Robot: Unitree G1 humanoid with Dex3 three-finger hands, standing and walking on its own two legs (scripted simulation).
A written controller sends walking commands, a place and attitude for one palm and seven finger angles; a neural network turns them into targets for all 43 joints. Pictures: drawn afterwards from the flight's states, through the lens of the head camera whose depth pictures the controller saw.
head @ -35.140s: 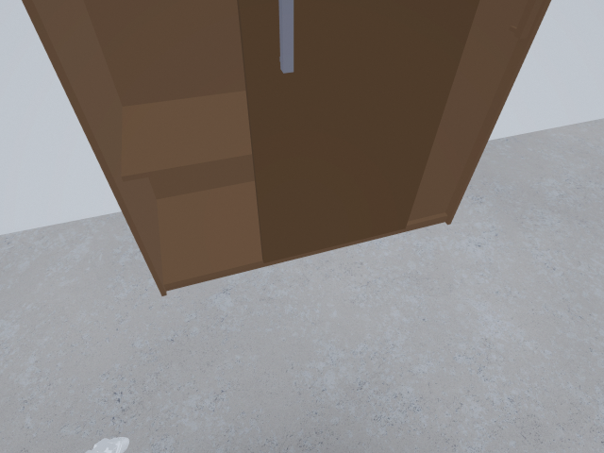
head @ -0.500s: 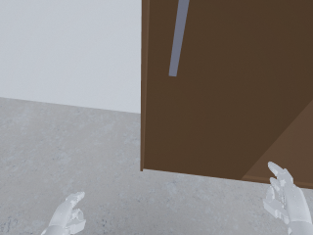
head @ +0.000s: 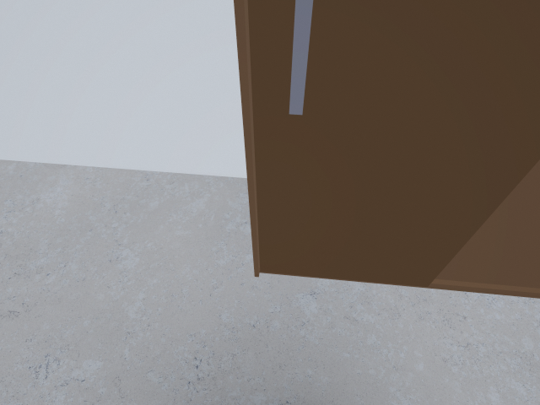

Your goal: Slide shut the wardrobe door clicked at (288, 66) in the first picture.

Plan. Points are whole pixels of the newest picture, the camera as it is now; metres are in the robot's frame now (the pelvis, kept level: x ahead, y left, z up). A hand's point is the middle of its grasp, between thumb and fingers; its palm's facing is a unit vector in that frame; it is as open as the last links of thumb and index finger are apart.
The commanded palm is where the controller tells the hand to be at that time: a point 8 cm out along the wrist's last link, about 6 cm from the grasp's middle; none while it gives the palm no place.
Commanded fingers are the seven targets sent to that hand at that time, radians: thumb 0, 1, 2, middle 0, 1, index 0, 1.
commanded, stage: let the arm hang, fingers relaxed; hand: right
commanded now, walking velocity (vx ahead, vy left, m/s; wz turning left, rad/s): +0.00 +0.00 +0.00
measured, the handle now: (302, 32) +0.65 -0.02 +0.23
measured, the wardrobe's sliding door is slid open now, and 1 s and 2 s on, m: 0.00 0.00 0.00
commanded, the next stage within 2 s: look to check the result in 0.48 s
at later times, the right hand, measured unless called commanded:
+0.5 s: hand out of the picture +0.02 -0.17 -0.18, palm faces +0.00 +0.98 -0.18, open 7.4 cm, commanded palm none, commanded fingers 0.00 -0.90 -0.90 0.20 0.30 0.20 0.30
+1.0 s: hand out of the picture +0.05 -0.18 -0.17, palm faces -0.01 +0.97 -0.22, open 7.4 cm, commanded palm none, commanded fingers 0.00 -0.90 -0.90 0.20 0.30 0.20 0.30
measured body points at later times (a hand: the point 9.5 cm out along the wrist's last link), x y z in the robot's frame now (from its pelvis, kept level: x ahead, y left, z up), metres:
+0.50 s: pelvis +0.01 +0.00 +0.00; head +0.02 +0.00 +0.45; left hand +0.00 +0.22 -0.16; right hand +0.02 -0.22 -0.16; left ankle -0.01 +0.13 -0.74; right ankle +0.05 -0.10 -0.74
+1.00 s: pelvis +0.02 +0.01 +0.00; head +0.04 +0.01 +0.45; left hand +0.06 +0.25 -0.15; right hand +0.05 -0.24 -0.15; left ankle -0.01 +0.13 -0.74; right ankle +0.05 -0.10 -0.74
